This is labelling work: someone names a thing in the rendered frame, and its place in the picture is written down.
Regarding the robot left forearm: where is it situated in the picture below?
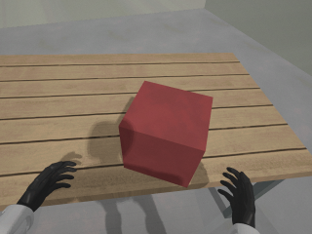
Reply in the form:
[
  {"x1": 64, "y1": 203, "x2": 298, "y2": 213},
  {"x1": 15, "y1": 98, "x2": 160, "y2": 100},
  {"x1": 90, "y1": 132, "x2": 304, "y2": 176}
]
[{"x1": 0, "y1": 204, "x2": 34, "y2": 234}]

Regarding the left robot hand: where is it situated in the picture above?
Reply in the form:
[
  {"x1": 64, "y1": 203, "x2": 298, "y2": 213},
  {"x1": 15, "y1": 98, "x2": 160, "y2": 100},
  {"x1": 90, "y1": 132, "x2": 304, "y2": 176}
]
[{"x1": 17, "y1": 161, "x2": 77, "y2": 212}]

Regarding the right robot hand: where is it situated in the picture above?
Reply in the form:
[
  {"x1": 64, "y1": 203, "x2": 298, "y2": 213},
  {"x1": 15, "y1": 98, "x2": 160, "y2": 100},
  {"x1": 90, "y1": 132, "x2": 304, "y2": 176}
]
[{"x1": 217, "y1": 167, "x2": 255, "y2": 228}]

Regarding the robot right forearm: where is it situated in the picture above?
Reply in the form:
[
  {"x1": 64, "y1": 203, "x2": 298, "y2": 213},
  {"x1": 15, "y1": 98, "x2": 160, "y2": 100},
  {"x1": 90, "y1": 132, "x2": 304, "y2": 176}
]
[{"x1": 227, "y1": 223, "x2": 260, "y2": 234}]

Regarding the carton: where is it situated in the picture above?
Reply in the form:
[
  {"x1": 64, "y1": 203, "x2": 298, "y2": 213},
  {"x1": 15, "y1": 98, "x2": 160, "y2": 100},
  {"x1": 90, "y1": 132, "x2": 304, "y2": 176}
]
[{"x1": 118, "y1": 80, "x2": 214, "y2": 188}]

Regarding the table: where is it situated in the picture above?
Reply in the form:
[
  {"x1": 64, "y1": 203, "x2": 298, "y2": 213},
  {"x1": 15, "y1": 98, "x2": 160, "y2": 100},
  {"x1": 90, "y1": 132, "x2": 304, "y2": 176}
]
[{"x1": 0, "y1": 53, "x2": 312, "y2": 218}]

